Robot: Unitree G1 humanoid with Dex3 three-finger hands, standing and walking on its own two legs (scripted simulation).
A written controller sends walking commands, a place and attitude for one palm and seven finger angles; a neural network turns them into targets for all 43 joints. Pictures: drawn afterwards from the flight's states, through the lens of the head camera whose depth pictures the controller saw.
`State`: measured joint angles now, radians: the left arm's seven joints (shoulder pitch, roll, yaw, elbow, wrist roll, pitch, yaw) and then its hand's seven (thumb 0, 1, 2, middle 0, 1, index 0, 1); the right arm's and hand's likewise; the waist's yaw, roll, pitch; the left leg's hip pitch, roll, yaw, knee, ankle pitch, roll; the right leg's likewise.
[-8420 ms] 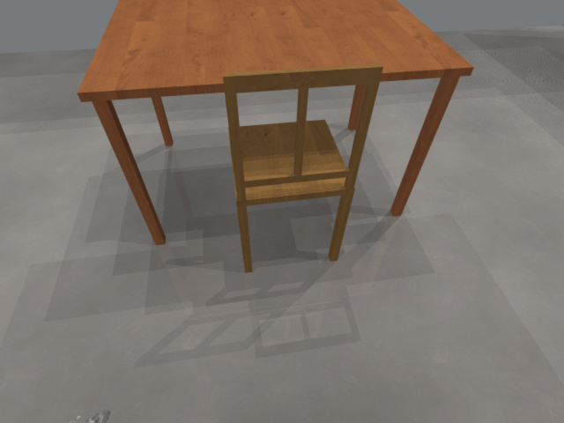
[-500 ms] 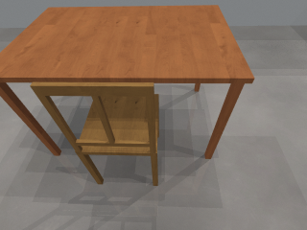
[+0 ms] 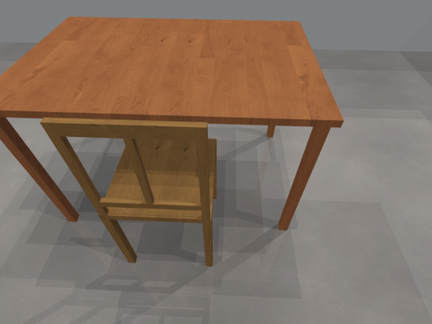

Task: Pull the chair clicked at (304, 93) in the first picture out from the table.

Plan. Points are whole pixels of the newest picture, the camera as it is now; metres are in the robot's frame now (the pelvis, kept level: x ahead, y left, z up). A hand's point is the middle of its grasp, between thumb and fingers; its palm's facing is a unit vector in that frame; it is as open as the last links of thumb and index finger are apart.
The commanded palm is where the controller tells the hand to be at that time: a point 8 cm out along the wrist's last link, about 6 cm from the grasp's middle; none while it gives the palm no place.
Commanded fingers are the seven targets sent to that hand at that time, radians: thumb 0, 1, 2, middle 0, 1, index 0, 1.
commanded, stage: look again from close up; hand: left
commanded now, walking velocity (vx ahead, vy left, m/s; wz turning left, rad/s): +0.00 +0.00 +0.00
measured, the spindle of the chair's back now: (141, 173) +0.52 +0.25 -0.11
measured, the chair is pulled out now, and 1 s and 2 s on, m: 0.00 0.00 0.00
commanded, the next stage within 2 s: shuffle to correct the standing spot in 1.14 s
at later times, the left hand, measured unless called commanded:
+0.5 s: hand out of the picture +0.01 +0.22 -0.18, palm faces +0.03 -0.98 -0.19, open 7.4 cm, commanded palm none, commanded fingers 0.00 0.90 0.90 -0.20 -0.30 -0.20 -0.30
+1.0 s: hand out of the picture +0.01 +0.21 -0.18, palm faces +0.03 -0.99 -0.16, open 7.4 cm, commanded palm none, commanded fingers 0.00 0.90 0.90 -0.20 -0.30 -0.20 -0.30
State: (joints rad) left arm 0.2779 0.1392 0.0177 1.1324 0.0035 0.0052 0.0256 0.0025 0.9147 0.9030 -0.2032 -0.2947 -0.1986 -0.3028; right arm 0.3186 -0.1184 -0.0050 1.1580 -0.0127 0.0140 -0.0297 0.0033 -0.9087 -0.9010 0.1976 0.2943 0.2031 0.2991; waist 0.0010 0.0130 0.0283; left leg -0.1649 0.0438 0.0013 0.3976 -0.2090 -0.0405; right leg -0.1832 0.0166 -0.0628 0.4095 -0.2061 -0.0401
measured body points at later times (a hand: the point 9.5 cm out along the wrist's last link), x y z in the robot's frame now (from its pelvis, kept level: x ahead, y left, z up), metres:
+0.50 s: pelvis +0.00 +0.05 -0.01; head +0.00 +0.05 +0.44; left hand +0.01 +0.27 -0.16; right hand +0.01 -0.17 -0.16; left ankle +0.00 +0.14 -0.74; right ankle +0.01 -0.09 -0.74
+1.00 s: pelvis +0.02 +0.05 +0.00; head +0.02 +0.06 +0.45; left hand +0.01 +0.26 -0.17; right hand +0.01 -0.17 -0.16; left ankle +0.00 +0.14 -0.74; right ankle +0.01 -0.09 -0.74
